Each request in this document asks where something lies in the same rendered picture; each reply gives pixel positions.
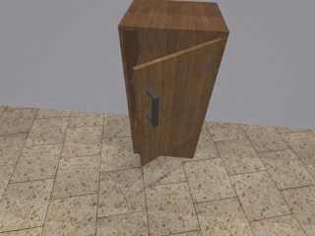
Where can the cupboard door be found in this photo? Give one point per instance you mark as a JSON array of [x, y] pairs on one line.
[[182, 81]]

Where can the handle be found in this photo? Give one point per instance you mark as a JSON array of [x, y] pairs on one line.
[[155, 108]]

